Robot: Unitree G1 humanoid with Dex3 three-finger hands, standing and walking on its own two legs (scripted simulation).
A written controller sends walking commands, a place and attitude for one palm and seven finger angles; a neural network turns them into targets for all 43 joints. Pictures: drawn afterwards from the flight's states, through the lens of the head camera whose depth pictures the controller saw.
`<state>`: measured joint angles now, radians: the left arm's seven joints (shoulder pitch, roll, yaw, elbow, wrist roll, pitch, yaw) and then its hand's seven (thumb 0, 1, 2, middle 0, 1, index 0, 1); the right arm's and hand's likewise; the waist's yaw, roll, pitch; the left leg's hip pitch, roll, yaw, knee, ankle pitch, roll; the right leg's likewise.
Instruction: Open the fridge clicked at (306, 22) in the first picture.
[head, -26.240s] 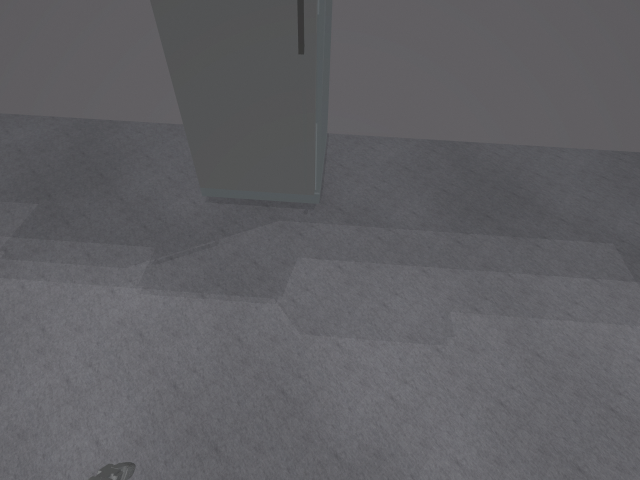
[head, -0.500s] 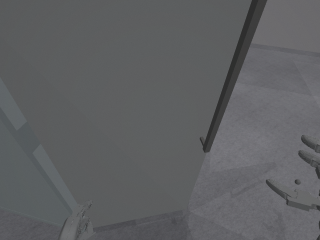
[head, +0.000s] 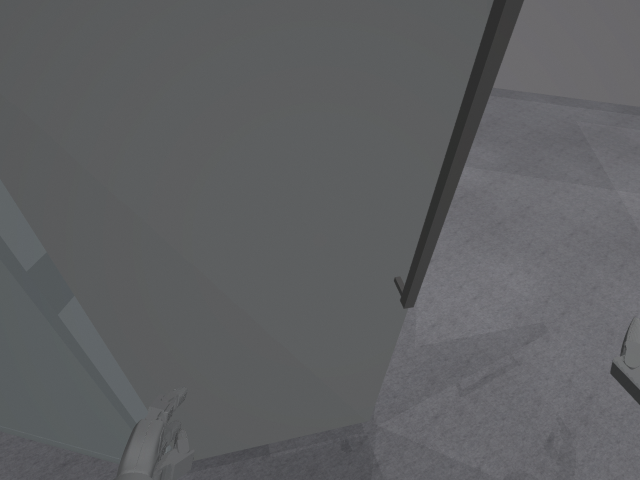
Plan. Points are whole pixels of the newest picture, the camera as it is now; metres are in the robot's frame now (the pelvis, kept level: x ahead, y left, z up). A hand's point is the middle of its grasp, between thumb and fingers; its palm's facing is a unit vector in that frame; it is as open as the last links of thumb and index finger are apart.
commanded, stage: draw the hand back to the body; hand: right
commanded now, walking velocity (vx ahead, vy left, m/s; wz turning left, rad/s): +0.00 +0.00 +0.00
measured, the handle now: (438, 180) +0.42 -0.16 +0.20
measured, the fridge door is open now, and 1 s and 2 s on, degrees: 65 65 65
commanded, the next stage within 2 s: step back with the hand held close in 0.18 s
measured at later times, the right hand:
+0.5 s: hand (606, 360) +0.19 -0.27 +0.15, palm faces +0.42 +0.81 -0.41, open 7.4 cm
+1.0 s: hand out of the picture +0.13 -0.28 +0.15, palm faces +0.42 +0.80 -0.44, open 7.4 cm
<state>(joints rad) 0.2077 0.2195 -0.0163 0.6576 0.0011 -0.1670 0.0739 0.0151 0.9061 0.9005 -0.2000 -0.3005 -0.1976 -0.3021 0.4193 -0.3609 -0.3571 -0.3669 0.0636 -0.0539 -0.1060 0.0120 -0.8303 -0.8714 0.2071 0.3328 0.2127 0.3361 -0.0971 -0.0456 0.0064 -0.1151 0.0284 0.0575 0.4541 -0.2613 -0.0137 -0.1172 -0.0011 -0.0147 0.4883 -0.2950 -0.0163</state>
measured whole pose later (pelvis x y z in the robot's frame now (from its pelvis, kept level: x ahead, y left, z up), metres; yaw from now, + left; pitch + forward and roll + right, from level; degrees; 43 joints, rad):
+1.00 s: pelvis -0.08 -0.03 -0.02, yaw +1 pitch -1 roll +2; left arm 0.22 0.21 -0.01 0.60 -0.01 -0.10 0.08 0.01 0.91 0.90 -0.20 -0.30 -0.20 -0.30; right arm 0.50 -0.40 -0.42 -0.53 0.02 -0.21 -0.15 0.01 -0.88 -0.90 0.21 0.30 0.21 0.30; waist -0.01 0.03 0.06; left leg -0.39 0.04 0.02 0.61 -0.23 -0.03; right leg -0.40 0.02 -0.04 0.65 -0.22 -0.06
